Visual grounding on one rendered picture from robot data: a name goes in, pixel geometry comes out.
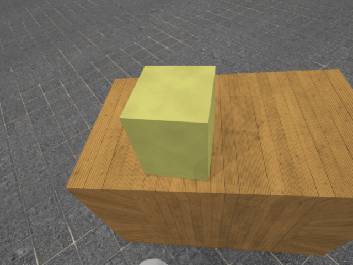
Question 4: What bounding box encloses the carton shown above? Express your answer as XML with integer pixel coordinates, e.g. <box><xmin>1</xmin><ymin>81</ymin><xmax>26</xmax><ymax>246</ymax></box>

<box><xmin>119</xmin><ymin>66</ymin><xmax>216</xmax><ymax>181</ymax></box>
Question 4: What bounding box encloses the pedestal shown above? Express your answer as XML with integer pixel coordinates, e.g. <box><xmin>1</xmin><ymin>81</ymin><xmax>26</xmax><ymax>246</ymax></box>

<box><xmin>66</xmin><ymin>69</ymin><xmax>353</xmax><ymax>256</ymax></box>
